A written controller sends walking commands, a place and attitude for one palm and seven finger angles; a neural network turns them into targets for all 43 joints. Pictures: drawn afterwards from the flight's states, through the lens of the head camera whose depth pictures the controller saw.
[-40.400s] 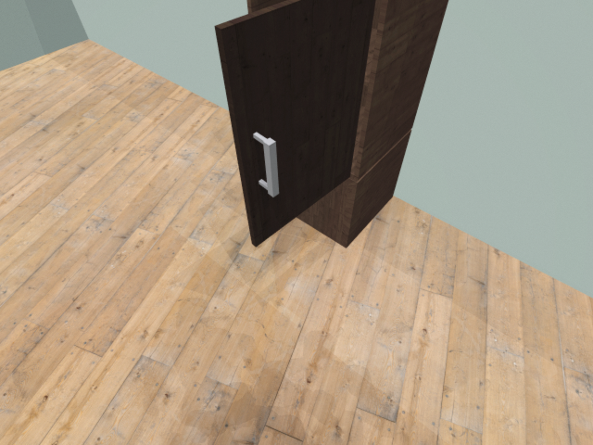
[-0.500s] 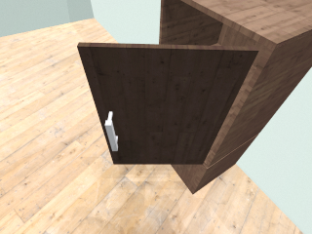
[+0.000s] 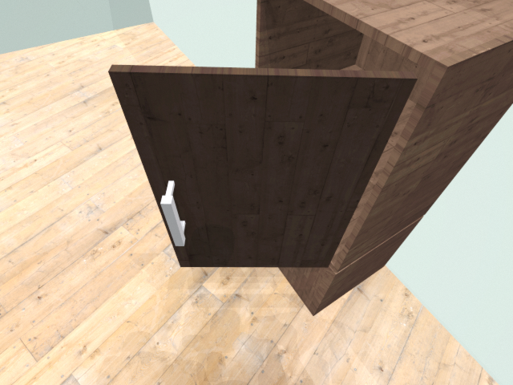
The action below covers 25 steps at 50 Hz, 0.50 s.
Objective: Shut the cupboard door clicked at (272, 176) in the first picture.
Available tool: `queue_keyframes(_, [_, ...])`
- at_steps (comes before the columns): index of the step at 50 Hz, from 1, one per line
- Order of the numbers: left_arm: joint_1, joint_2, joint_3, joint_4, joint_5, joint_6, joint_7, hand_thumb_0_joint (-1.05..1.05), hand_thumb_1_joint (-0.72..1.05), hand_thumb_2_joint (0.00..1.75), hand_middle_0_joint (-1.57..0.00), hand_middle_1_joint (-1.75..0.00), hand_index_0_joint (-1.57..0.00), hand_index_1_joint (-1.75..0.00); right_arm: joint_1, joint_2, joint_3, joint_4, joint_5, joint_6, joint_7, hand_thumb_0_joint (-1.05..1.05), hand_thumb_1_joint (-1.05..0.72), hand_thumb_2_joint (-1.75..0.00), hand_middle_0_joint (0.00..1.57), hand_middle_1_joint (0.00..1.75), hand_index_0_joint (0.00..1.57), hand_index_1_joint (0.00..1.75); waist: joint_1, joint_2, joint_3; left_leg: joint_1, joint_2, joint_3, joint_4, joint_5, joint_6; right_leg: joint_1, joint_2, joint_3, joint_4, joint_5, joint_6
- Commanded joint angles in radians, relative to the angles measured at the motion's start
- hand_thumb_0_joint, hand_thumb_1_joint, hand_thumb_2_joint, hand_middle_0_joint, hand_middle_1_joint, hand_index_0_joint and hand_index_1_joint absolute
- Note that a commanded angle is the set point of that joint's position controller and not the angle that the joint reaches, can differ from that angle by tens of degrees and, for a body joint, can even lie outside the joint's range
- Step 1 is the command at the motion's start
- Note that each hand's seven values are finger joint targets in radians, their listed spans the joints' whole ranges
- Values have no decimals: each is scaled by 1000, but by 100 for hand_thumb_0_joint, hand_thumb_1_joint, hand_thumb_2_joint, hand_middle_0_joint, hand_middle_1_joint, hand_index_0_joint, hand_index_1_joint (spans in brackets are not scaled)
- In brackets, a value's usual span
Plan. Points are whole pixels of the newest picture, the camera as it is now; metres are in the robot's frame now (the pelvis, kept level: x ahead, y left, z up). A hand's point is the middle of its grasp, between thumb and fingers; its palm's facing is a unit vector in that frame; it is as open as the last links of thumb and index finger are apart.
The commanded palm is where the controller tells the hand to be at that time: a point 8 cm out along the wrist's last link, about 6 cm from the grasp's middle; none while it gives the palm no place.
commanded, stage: raise the hand and make a fist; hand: left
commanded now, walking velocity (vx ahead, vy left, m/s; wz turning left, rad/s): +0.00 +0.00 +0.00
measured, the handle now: (175, 215) +0.42 +0.19 -0.05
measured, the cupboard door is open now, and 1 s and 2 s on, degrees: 58 58 58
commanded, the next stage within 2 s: bring the fist close to the handle in 1.86 s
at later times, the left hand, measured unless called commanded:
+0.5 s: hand out of the picture +0.11 +0.17 -0.06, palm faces +0.18 -0.98 -0.07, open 5.5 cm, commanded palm +0.11 +0.22 -0.06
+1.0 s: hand (145, 374) +0.15 +0.18 -0.07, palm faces +0.01 -1.00 +0.00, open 3.4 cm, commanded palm +0.12 +0.24 -0.05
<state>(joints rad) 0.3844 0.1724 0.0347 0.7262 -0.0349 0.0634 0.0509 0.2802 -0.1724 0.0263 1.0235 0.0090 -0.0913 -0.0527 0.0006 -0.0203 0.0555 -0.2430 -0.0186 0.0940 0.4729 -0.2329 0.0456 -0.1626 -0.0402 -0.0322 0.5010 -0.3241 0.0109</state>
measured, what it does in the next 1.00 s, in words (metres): lowers itself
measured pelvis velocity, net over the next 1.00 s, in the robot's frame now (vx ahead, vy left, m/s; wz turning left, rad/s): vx -0.06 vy -0.01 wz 0.02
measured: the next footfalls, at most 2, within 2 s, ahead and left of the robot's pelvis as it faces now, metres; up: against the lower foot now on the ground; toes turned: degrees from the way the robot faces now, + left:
none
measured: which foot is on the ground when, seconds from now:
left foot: down 0.00-1.00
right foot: down 0.00-1.00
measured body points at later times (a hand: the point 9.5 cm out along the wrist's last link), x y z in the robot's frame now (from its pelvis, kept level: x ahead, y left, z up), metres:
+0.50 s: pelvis -0.06 -0.05 -0.12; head +0.01 -0.04 +0.32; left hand +0.09 +0.23 -0.06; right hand +0.20 -0.28 -0.17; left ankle +0.01 +0.09 -0.74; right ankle -0.05 -0.13 -0.74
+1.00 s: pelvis -0.06 -0.01 -0.11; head +0.02 +0.01 +0.33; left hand +0.14 +0.23 -0.07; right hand +0.12 -0.25 -0.19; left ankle +0.01 +0.09 -0.74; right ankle -0.05 -0.13 -0.74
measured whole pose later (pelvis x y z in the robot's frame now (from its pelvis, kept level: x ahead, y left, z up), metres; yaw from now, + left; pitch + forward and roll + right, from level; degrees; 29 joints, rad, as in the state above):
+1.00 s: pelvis -0.06 -0.01 -0.11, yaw +1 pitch +17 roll -4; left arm 0.40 0.23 0.11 -0.01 -0.28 -0.46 -0.26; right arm 0.24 -0.25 -0.02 0.56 0.02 -0.21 -0.07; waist 0.01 0.03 -0.15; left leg -1.11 0.03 -0.01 1.28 -0.47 0.04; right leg -0.96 0.00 -0.09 1.25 -0.59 0.00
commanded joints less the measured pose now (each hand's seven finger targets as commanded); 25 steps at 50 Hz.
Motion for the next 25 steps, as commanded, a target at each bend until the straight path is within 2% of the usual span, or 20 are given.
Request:
queue_keyframes(1, [99,-87,-97,-625,-108,-124,71,0,90,90,-25,-36,-25,-36,-31,-148,-35,-202,33,-243,-25,0,-90,-90,20,30,20,30,-35,206,-296,257,112,-164,-58,491,-84,-255,41,-46,131,10,-18])
queue_keyframes(2, [-122,2,-47,-794,-126,-164,71,0,90,90,-27,-38,-27,-38,-17,-204,-70,-275,33,-247,-3,0,-90,-90,20,30,20,30,-54,140,-149,98,93,-173,-27,236,-71,-256,31,-47,98,35,-25])
queue_keyframes(3, [-95,21,0,-715,-115,-210,48,0,90,90,-29,-40,-29,-40,-50,-203,-79,-321,25,-252,3,0,-90,-90,20,30,20,30,-59,79,-60,-12,61,-170,21,70,-58,-298,30,-63,50,54,-30])
queue_keyframes(4, [-91,35,31,-583,-112,-268,26,0,90,90,-31,-42,-31,-42,-75,-210,-79,-335,16,-255,7,0,-90,-90,20,30,20,30,-72,-70,61,-153,38,-164,77,-53,-51,-385,26,-72,45,-3,-26])
queue_keyframes(5, [65,36,90,-453,-122,-328,-10,0,90,90,-33,-44,-33,-44,-94,-201,-91,-365,17,-253,17,0,-90,-90,20,30,20,30,-21,-128,79,-237,19,-146,135,-67,-50,-420,24,-65,61,-54,-32])
queue_keyframes(6, [153,-1,91,-400,-145,-403,-62,0,90,90,-35,-46,-35,-46,-113,-186,-88,-397,7,-253,30,0,-90,-90,20,30,20,30,9,-230,33,-295,16,-140,207,-35,-49,-471,30,-68,129,-47,-33])
queue_keyframes(7, [257,20,164,-385,-171,-485,-125,0,90,90,-36,-48,-36,-48,-125,-183,-103,-418,-5,-246,42,0,-90,-90,20,30,20,30,54,-271,-51,-336,15,-126,275,41,-56,-479,46,-82,225,52,-40])
queue_keyframes(8, [297,20,181,-389,-199,-568,-201,0,90,90,-38,-50,-38,-50,-139,-187,-115,-433,-14,-239,51,0,-90,-90,20,30,20,30,79,-324,-136,-397,6,-108,342,64,-65,-479,44,-71,305,121,-36])
queue_keyframes(9, [295,35,197,-399,-225,-642,-279,0,90,90,-40,-52,-40,-52,-152,-189,-123,-456,-15,-234,57,0,-90,-90,20,30,20,30,89,-326,-189,-457,-8,-99,398,47,-71,-482,31,-40,360,172,-28])
queue_keyframes(10, [280,103,266,-360,-239,-698,-347,0,90,90,-42,-54,-42,-54,-157,-188,-128,-472,-1,-227,65,0,-90,-90,20,30,20,30,99,-287,-226,-507,-13,-95,446,41,-77,-470,11,9,404,237,-24])
queue_keyframes(11, [272,114,283,-362,-255,-720,-396,0,90,90,-44,-56,-44,-56,-166,-190,-133,-509,2,-221,67,0,-90,-90,20,30,20,30,102,-204,-255,-539,-24,-74,483,22,-74,-475,4,37,431,219,-25])
queue_keyframes(13, [182,151,291,-460,-272,-705,-440,0,90,90,-47,-60,-47,-60,-189,-190,-132,-573,8,-211,63,0,-90,-90,20,30,20,30,104,12,-330,-560,-35,-45,544,-23,-61,-513,-1,90,449,108,-28])
queue_keyframes(14, [111,185,310,-547,-287,-690,-445,0,90,90,-49,-62,-49,-62,-195,-190,-128,-601,10,-208,58,0,-90,-90,20,30,20,30,100,83,-361,-568,-34,-45,564,-59,-54,-541,3,108,445,10,-33])
queue_keyframes(15, [25,225,325,-648,-297,-685,-436,0,90,90,-51,-64,-51,-64,-190,-192,-127,-616,8,-209,49,0,-90,-90,20,30,20,30,85,112,-388,-584,-24,-53,598,-80,-47,-563,1,143,438,-48,-29])
queue_keyframes(17, [-102,245,324,-841,-307,-723,-407,0,90,90,-55,-68,-55,-68,-166,-180,-121,-630,7,-220,34,0,-90,-90,20,30,20,30,39,144,-453,-593,-1,-72,668,-110,-32,-609,-3,203,419,-135,-10])
queue_keyframes(19, [-247,250,276,-1073,-305,-800,-374,0,90,90,-58,-72,-58,-72,-149,-179,-111,-611,-3,-239,12,0,-90,-90,20,30,20,30,-9,191,-506,-546,18,-101,713,-96,-17,-677,16,191,448,-136,-19])
queue_keyframes(20, [-303,230,223,-1149,-305,-822,-371,0,90,90,-60,-74,-60,-74,-140,-183,-107,-598,-6,-247,-1,0,-90,-90,20,30,20,30,-46,150,-490,-554,31,-117,736,-102,-10,-721,30,182,465,-129,-20])
queue_keyframes(21, [-242,210,203,-1123,-303,-830,-376,0,90,90,-62,-76,-62,-76,-129,-189,-112,-573,-6,-253,-13,0,-90,-90,20,30,20,30,-48,133,-469,-562,38,-122,746,-107,-9,-742,36,176,469,-127,-22])
queue_keyframes(22, [-200,169,146,-1100,-305,-825,-392,0,90,90,-64,-78,-64,-78,-127,-192,-104,-567,-3,-258,-21,0,-90,-90,20,30,20,30,-59,120,-432,-590,40,-125,754,-121,-5,-756,40,165,475,-132,-22])
queue_keyframes(25, [-171,187,132,-935,-310,-721,-449,0,90,90,-69,-84,-69,-84,-113,-201,-92,-552,16,-246,-48,0,-90,-90,20,30,20,30,-83,54,-341,-689,43,-136,782,-167,-1,-769,41,184,442,-189,5])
